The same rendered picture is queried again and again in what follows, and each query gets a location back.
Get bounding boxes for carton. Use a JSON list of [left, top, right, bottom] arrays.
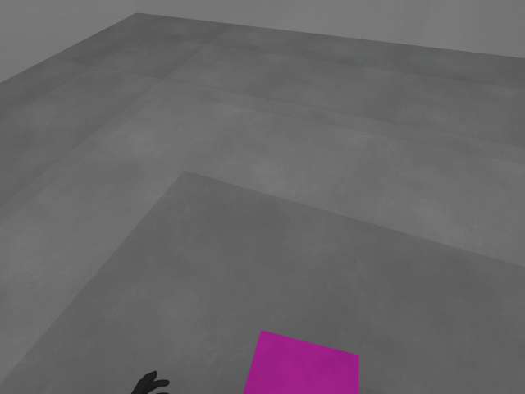
[[243, 330, 359, 394]]

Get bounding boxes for left robot hand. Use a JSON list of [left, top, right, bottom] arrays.
[[131, 371, 170, 394]]

